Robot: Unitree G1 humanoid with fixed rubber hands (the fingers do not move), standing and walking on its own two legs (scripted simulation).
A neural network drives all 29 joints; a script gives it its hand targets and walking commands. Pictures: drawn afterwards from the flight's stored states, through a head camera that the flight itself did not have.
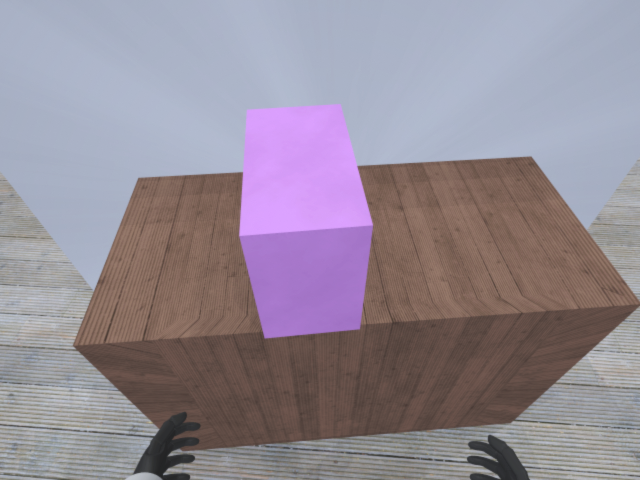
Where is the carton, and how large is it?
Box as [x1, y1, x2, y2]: [239, 104, 372, 337]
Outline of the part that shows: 340,104 247,110 239,236 264,337 359,328 372,223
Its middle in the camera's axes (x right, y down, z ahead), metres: -0.03 -0.03 +0.65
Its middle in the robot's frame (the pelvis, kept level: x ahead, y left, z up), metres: +0.52 +0.06 +0.01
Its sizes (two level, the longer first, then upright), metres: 0.294 0.161 0.253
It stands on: a pedestal, 0.66 m high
